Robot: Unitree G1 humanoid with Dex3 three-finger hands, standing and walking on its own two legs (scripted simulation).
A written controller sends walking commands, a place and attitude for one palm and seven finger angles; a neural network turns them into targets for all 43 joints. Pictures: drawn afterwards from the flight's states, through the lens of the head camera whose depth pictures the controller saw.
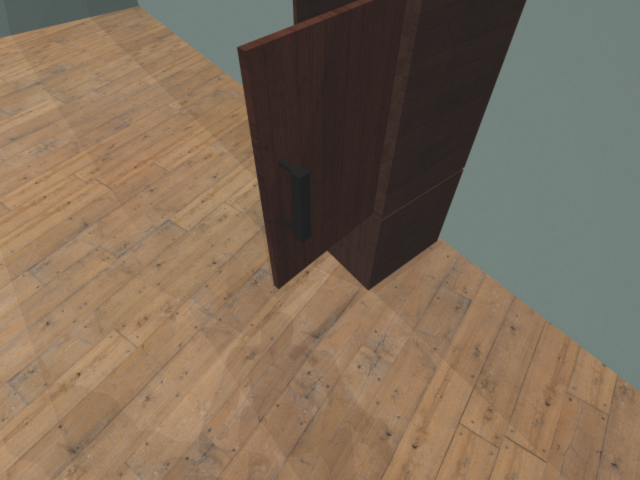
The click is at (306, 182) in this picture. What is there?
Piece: cupboard door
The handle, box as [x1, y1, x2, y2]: [278, 159, 310, 242]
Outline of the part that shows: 281,159 278,161 278,164 288,171 291,176 294,219 293,223 287,218 284,220 284,223 294,231 295,236 302,242 310,236 309,172 301,166 295,168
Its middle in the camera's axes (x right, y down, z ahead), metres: -0.05 -0.07 +0.75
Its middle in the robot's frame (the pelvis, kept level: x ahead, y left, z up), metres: +0.61 +0.08 -0.06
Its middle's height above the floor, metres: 0.72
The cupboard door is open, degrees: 97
